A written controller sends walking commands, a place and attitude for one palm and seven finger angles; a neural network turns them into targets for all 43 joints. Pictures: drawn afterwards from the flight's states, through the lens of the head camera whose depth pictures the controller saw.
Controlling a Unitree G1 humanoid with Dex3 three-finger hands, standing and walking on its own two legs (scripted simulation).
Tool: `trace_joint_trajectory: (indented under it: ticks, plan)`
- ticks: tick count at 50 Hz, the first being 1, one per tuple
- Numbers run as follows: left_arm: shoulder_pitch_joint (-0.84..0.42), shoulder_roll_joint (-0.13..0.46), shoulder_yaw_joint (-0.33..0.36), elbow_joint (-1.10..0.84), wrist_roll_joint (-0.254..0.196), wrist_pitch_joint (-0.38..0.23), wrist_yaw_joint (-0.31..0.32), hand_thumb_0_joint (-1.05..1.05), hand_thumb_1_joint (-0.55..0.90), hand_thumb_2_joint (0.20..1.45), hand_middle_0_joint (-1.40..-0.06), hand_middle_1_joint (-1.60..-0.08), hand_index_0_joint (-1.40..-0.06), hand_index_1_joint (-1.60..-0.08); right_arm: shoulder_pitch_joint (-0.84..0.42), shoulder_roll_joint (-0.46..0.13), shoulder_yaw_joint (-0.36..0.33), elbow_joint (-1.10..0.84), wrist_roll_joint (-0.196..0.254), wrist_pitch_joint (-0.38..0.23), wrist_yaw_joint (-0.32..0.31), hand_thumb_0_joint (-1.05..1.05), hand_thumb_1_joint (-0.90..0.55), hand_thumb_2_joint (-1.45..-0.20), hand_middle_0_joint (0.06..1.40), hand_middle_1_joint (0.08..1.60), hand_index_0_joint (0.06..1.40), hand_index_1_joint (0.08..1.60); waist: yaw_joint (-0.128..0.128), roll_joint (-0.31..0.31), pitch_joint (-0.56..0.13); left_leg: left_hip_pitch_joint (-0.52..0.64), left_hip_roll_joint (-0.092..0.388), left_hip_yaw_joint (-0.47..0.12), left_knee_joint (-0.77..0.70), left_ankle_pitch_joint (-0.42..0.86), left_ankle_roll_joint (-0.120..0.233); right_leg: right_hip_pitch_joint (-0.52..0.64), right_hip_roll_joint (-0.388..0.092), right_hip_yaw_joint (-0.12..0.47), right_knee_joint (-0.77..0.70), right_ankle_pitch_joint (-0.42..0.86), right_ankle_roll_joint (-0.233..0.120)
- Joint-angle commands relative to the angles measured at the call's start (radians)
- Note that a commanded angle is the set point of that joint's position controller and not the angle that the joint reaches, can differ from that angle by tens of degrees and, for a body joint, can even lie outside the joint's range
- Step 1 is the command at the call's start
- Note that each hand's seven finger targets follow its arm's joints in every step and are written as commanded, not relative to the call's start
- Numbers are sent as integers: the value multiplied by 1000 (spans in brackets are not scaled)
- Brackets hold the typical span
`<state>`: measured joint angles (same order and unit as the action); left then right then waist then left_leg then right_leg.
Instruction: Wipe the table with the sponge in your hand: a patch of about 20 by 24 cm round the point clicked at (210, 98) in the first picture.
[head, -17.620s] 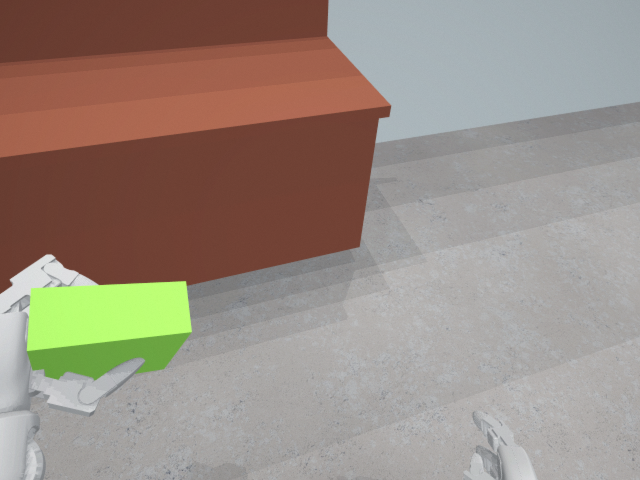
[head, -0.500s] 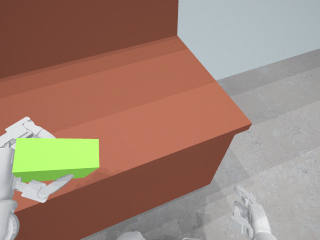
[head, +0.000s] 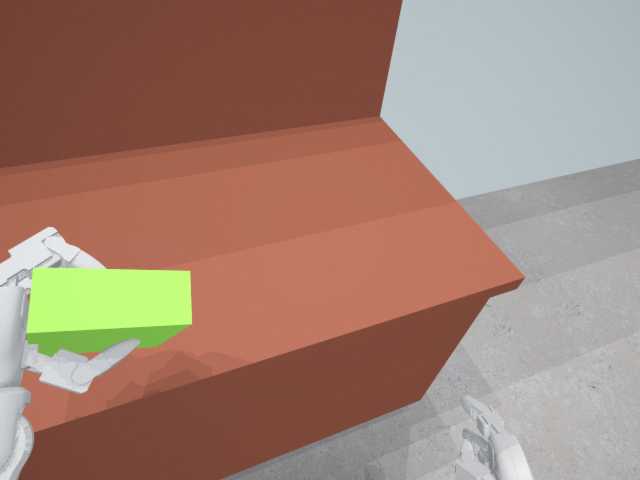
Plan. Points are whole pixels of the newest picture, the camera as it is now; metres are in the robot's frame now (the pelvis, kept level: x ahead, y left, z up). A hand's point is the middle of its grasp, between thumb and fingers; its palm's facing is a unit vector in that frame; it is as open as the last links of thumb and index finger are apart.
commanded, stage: come to a stop and stand still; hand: left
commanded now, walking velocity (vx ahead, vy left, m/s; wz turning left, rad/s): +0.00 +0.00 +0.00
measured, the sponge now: (129, 314) +0.23 +0.22 +0.14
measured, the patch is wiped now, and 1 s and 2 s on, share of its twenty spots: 0.00 0.00 0.00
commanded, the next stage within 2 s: look again from close up in 1.06 s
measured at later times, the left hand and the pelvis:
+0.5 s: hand (87, 282) +0.25 +0.26 +0.16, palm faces +0.37 -0.84 -0.40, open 9.4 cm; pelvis +0.03 +0.01 +0.00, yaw +2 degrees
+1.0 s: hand (116, 300) +0.23 +0.23 +0.16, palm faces +0.39 -0.85 -0.36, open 9.4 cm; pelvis +0.02 -0.02 +0.00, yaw +2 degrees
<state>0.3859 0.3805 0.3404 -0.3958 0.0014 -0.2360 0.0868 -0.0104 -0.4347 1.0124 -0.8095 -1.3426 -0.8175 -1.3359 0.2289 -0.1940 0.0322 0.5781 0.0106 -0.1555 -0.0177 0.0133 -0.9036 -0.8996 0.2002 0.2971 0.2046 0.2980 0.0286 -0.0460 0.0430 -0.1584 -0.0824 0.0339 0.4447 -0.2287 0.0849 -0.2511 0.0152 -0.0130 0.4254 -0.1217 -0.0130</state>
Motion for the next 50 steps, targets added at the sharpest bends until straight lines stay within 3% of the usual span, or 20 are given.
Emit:
trace_joint_trajectory:
  ticks: [1,3,5,9,13,14,18,24,25,29,30,33,35,39,40,42,44,45,49,50]
  plan:
    - [-154,125,93,-196,-14,-65,16,0,100,1300,-1200,-1600,-1200,-1600,-88,-138,-58,-156,4,-43,-4,0,-900,-900,200,300,200,300,5,132,-22,-278,222,-221,-268,-234,-39,201,-21,46,22,-86,7]
    - [-174,114,75,-205,-13,-66,16,0,100,1300,-1200,-1600,-1200,-1600,-86,-141,-60,-155,2,-47,0,0,-900,-900,200,300,200,300,5,105,-46,-220,208,-196,-231,-155,-48,191,-27,51,-6,-53,5]
    - [-200,109,60,-228,-13,-73,15,0,100,1300,-1200,-1600,-1200,-1600,-93,-142,-59,-145,-4,-50,1,0,-900,-900,200,300,200,300,1,141,-68,-152,193,-197,-221,-42,-88,173,-22,39,-9,-14,2]
    - [-226,125,67,-275,-7,-77,19,0,100,1300,-1200,-1600,-1200,-1600,-103,-145,-63,-145,-3,-50,6,0,-900,-900,200,300,200,300,3,176,-80,-118,178,-182,-220,34,-121,181,-11,29,15,20,0]
    - [-159,130,90,-245,-21,-73,25,0,100,1300,-1200,-1600,-1200,-1600,-95,-139,-65,-150,-5,-33,5,0,-900,-900,200,300,200,300,10,110,-121,-81,167,-165,-151,229,-148,210,-32,24,-10,96,-10]
    - [-140,152,114,-266,-25,-75,25,0,100,1300,-1200,-1600,-1200,-1600,-106,-139,-65,-148,-4,-33,5,0,-900,-900,200,300,200,300,6,124,-142,-51,156,-157,-141,301,-161,209,-29,21,-1,122,-11]
    - [-66,143,122,-277,-42,-70,23,0,100,1300,-1200,-1600,-1200,-1600,-96,-135,-72,-162,-1,-13,3,0,-900,-900,200,300,200,300,5,108,-171,-40,159,-147,-93,402,-170,231,-48,16,-5,183,-21]
    - [-14,159,141,-337,-55,-64,26,0,100,1300,-1200,-1600,-1200,-1600,-116,-135,-71,-165,5,-11,-6,0,-900,-900,200,300,200,300,-2,151,-198,4,160,-144,-78,488,-178,211,-53,25,16,219,-26]
    - [0,133,118,-311,-59,-65,22,0,100,1300,-1200,-1600,-1200,-1600,-100,-136,-70,-161,-2,-6,-8,0,-900,-900,200,300,200,300,-2,128,-196,-3,167,-144,-80,477,-172,208,-54,17,12,200,-21]
    - [-15,159,140,-345,-60,-58,29,0,100,1300,-1200,-1600,-1200,-1600,-114,-137,-75,-166,8,-13,-15,0,-900,-900,200,300,200,300,-4,139,-202,6,167,-146,-65,459,-168,204,-65,45,17,232,-30]
    - [1,134,119,-301,-65,-57,26,0,100,1300,-1200,-1600,-1200,-1600,-101,-139,-71,-160,-2,-7,-17,0,-900,-900,200,300,200,300,-3,115,-195,-14,168,-146,-73,425,-158,206,-66,35,8,214,-22]
    - [-17,144,125,-281,-66,-47,29,0,100,1300,-1200,-1600,-1200,-1600,-98,-142,-78,-166,4,-10,-21,0,-900,-900,200,300,200,300,-2,90,-181,-52,162,-152,-69,325,-142,225,-83,67,-12,227,-29]
    - [-6,116,100,-253,-67,-44,30,0,100,1300,-1200,-1600,-1200,-1600,-106,-142,-70,-157,-1,-6,-26,0,-900,-900,200,300,200,300,-4,75,-170,-49,155,-145,-81,263,-126,200,-83,73,-31,188,-25]
    - [-40,139,109,-269,-63,-31,37,0,100,1300,-1200,-1600,-1200,-1600,-124,-140,-69,-156,7,-14,-30,0,-900,-900,200,300,200,300,-7,77,-143,-57,144,-145,-92,139,-95,165,-92,117,-77,109,-23]
    - [-45,103,74,-245,-64,-35,31,0,100,1300,-1200,-1600,-1200,-1600,-113,-142,-63,-153,-3,-12,-29,0,-900,-900,200,300,200,300,-6,69,-131,-73,143,-145,-100,104,-81,158,-91,109,-88,62,-19]
    - [-72,125,83,-269,-59,-35,33,0,100,1300,-1200,-1600,-1200,-1600,-113,-145,-67,-157,-1,-17,-28,0,-900,-900,200,300,200,300,-5,77,-123,-87,140,-154,-108,61,-73,157,-92,126,-107,18,-20]
    - [-78,159,111,-290,-54,-32,42,0,100,1300,-1200,-1600,-1200,-1600,-133,-142,-65,-152,5,-23,-31,0,-900,-900,200,300,200,300,-5,94,-119,-71,138,-146,-107,40,-65,135,-92,140,-128,-17,-18]
    - [-77,129,84,-271,-57,-38,39,0,100,1300,-1200,-1600,-1200,-1600,-121,-140,-57,-150,-5,-20,-29,0,-900,-900,200,300,200,300,-4,84,-122,-96,136,-151,-114,22,-58,151,-93,127,-132,-51,-16]
    - [-51,171,126,-301,-53,-39,45,0,100,1300,-1200,-1600,-1200,-1600,-129,-141,-63,-152,5,-30,-28,0,-900,-900,200,300,200,300,-3,108,-139,-83,136,-151,-109,36,-60,159,-95,137,-134,-31,-19]
    - [-39,138,98,-279,-58,-43,41,0,100,1300,-1200,-1600,-1200,-1600,-116,-142,-58,-150,-4,-26,-26,0,-900,-900,200,300,200,300,-2,94,-141,-99,135,-150,-113,31,-55,173,-94,123,-135,-46,-17]
